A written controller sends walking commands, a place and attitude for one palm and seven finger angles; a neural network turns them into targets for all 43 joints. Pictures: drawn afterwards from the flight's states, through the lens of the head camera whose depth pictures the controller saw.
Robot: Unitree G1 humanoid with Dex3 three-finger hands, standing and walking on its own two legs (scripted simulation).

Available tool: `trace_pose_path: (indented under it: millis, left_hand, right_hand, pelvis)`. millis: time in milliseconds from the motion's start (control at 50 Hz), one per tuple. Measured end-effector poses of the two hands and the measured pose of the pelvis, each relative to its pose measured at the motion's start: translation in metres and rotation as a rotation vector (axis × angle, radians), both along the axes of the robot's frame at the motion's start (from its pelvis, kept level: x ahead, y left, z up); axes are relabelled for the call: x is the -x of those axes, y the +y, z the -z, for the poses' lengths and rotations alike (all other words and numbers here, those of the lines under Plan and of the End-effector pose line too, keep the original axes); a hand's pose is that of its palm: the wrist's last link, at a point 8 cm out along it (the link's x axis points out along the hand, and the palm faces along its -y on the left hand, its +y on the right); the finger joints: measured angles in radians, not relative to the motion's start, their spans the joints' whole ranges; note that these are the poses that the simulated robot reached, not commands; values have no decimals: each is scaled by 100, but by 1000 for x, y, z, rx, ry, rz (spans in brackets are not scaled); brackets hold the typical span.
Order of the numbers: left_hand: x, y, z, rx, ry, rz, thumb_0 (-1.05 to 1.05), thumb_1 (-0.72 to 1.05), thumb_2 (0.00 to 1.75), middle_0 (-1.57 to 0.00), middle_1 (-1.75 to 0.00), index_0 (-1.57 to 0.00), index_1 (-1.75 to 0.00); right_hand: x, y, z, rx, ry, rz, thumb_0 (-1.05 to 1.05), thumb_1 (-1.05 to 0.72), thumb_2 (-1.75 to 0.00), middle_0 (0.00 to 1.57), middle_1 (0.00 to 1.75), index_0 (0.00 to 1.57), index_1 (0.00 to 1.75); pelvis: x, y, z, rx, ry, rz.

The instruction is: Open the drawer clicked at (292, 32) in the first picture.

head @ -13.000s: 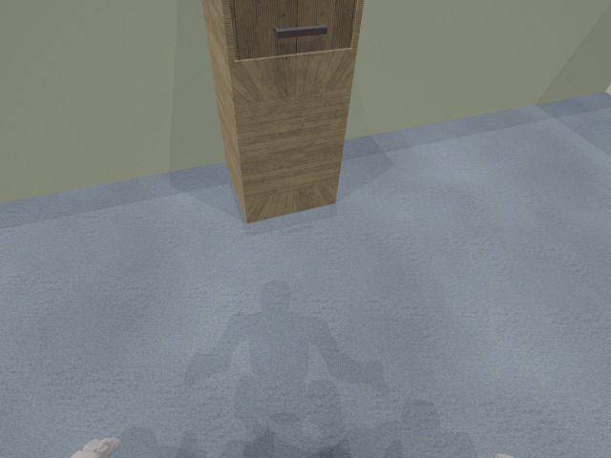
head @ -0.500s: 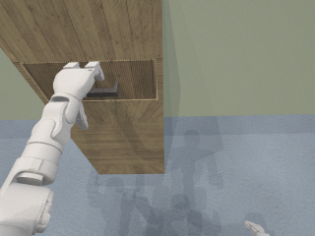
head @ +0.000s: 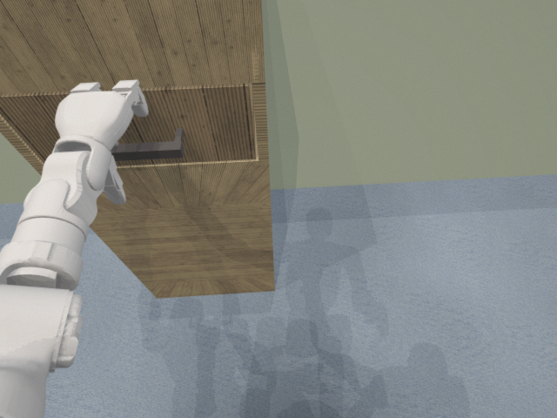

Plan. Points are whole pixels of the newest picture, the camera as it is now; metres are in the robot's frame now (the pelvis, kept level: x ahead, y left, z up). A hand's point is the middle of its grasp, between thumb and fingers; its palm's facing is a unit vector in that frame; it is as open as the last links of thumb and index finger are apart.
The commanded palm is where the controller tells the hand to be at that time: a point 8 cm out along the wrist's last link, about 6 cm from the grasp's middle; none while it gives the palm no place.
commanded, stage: move the hooked fingers above the handle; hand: left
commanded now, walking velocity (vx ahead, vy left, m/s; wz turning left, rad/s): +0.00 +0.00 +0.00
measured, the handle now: (135, 143) +0.53 +0.24 +0.06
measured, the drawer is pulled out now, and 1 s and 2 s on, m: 0.00 0.00 0.00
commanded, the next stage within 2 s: none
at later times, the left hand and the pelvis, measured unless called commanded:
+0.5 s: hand (103, 146) +0.47 +0.26 +0.11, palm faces +0.04 +0.00 -1.00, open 13.8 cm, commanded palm +0.45 +0.25 +0.17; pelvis -0.01 +0.00 +0.00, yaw +0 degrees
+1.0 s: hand (94, 153) +0.45 +0.26 +0.12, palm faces +0.00 +0.04 -1.00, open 13.9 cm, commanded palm +0.43 +0.24 +0.17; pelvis +0.00 +0.00 +0.00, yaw +0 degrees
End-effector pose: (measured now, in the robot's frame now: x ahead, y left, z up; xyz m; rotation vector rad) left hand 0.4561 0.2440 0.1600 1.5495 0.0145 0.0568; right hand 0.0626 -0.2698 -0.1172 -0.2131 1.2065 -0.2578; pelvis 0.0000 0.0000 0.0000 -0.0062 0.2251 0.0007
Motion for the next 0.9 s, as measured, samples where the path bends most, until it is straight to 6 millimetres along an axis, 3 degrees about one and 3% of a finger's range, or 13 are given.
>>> trace_pose_path:
  millis: [180, 320, 460, 580, 780, 900]
  left_hand:
    - [3, 9, 7, -19, 106, -96, 0, -49, 30, -34, -122, -35, -124]
    - [15, 6, 13, -14, 102, 7, 0, -49, 30, -33, -121, -33, -121]
    - [13, 5, -3, -5, -12, 2, 0, -49, 30, -32, -121, -32, -121]
    - [8, 11, -3, -37, 45, -91, 0, -49, 30, -32, -121, -32, -120]
    - [15, -25, 2, 15, 35, 70, 0, -49, 30, -32, -121, -32, -120]
    - [16, -8, -8, -28, -34, -36, 0, -49, 30, -32, -121, -32, -120]
  right_hand:
    - [33, 5, 5, -36, 55, 58, 0, -91, -90, 20, 30, 20, 30]
    - [41, 2, 1, -6, 66, 52, 0, -91, -90, 20, 30, 20, 30]
    - [32, 0, 1, 0, 46, 34, 0, -91, -90, 20, 30, 20, 30]
    - [21, 5, 3, -25, 16, 24, 0, -91, -90, 20, 30, 20, 30]
    - [3, 11, 2, -41, -18, 8, 0, -91, -90, 20, 30, 20, 30]
    - [-7, 13, 7, -70, -35, -7, 0, -91, -90, 20, 30, 20, 30]
  pelvis:
    - [3, 0, -2, -4, -6, 23]
    - [6, 0, -2, 0, -12, 12]
    - [7, 2, -1, 1, -11, 5]
    - [6, 4, -2, 0, -8, 6]
    - [-1, 3, -3, -1, -29, 7]
    - [0, -1, -3, -6, -28, 15]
